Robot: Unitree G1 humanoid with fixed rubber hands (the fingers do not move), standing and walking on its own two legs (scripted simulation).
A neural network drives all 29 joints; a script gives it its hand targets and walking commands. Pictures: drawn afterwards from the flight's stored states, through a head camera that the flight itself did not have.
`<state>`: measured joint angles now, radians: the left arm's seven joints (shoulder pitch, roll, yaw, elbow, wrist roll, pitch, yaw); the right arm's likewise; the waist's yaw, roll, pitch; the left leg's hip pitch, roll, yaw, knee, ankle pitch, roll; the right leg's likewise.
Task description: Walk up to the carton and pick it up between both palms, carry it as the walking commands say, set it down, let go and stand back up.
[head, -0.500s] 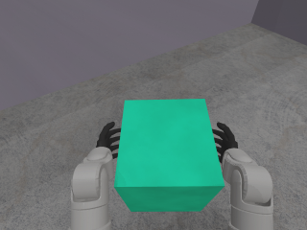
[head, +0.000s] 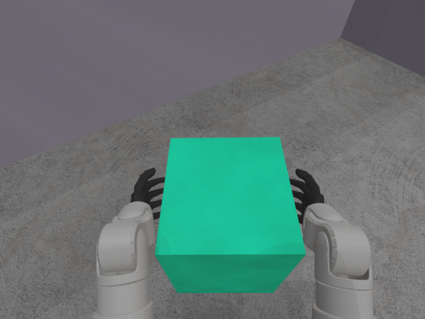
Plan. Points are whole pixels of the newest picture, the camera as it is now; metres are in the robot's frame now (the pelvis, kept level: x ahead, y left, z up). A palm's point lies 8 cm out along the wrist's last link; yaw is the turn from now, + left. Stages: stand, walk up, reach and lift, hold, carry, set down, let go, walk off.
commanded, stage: carry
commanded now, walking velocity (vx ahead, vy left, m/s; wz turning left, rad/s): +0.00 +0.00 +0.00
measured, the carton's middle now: (225, 220) +0.30 +0.00 +0.01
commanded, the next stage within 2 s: none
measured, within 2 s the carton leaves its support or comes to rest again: neither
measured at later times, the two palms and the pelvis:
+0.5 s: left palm (157, 168) +0.37 +0.13 +0.09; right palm (310, 174) +0.36 -0.16 +0.09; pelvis +0.09 -0.01 +0.00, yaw +0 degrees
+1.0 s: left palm (160, 193) +0.32 +0.12 +0.07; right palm (315, 196) +0.33 -0.17 +0.07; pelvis +0.05 -0.02 +0.00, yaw +0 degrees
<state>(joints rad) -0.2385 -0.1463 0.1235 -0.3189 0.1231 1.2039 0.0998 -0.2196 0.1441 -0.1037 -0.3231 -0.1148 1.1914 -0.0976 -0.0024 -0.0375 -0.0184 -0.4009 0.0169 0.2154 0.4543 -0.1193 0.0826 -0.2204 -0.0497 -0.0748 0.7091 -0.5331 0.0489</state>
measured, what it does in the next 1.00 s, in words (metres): steps on the spot: right foot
